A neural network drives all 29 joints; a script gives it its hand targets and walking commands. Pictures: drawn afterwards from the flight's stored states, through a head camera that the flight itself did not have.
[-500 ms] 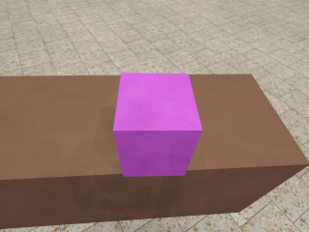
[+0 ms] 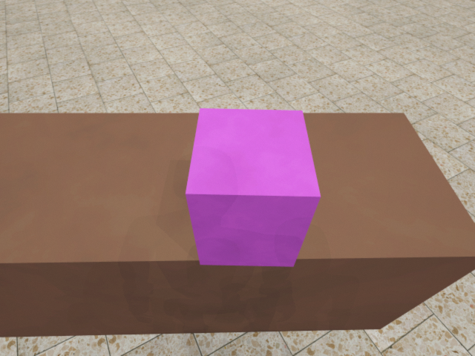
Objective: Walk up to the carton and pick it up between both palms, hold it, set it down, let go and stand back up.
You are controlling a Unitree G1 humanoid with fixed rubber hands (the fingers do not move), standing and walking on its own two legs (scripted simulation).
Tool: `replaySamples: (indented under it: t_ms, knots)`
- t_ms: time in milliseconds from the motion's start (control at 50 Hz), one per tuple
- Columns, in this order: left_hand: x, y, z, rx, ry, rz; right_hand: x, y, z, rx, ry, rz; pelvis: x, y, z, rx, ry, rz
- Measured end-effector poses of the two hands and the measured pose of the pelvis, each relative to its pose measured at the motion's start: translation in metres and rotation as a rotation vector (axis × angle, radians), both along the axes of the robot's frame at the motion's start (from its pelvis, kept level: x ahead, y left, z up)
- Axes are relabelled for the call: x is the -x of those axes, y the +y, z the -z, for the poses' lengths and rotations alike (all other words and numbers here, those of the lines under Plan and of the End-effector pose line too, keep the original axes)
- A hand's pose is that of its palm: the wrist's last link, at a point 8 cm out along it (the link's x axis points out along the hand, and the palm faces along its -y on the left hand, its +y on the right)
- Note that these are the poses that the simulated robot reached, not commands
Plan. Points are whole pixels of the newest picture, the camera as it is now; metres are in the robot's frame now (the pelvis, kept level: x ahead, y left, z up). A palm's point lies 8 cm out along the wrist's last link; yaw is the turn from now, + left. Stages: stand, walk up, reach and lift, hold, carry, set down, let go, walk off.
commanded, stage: walk up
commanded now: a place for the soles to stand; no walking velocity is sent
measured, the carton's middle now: (248, 191) +0.42 -0.02 +0.01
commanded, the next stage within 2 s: reach and lift in 0.74 s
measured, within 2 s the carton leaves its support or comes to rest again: neither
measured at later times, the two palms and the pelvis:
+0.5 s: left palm out of the picture -0.05 +0.23 -0.15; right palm out of the picture +0.00 -0.25 -0.14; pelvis -0.01 -0.01 +0.00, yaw +4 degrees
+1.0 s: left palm (114, 344) +0.17 +0.23 -0.13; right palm (383, 346) +0.16 -0.27 -0.14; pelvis -0.05 -0.03 -0.05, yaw -1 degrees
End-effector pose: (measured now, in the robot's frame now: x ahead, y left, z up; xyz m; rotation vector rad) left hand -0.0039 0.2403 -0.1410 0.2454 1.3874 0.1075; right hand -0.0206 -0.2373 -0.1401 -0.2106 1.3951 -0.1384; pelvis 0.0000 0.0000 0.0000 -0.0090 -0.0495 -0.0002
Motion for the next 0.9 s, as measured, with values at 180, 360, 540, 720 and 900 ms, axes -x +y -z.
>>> replaySamples:
  t_ms: [180, 360, 540, 720, 900]
  knots:
    - [0.014, -0.008, 0.0, 0.0, -0.005, -0.035, -0.006, -0.008, 0.001, 0.0, -0.012, -0.037, 0.005, -0.008, 0.001, 0.007, -0.004, -0.028]
    - [0.034, -0.011, 0.003, 0.0, 0.018, -0.075, -0.01, -0.013, 0.002, 0.006, -0.008, -0.075, 0.009, -0.013, 0.003, 0.018, -0.002, -0.056]
    - [0.043, -0.01, 0.006, -0.001, 0.022, -0.103, -0.019, -0.016, 0.001, 0.018, -0.014, -0.108, 0.01, -0.014, 0.005, 0.026, 0.005, -0.083]
    - [0.041, -0.006, 0.01, -0.001, 0.006, -0.121, -0.034, -0.016, 0.0, 0.031, -0.044, -0.133, 0.009, -0.012, 0.008, 0.026, 0.009, -0.104]
    - [-0.09, 0.032, 0.022, -0.094, -0.027, -0.079, -0.153, -0.029, 0.012, 0.008, -0.284, -0.095, 0.04, -0.023, 0.045, 0.0, 0.12, -0.018]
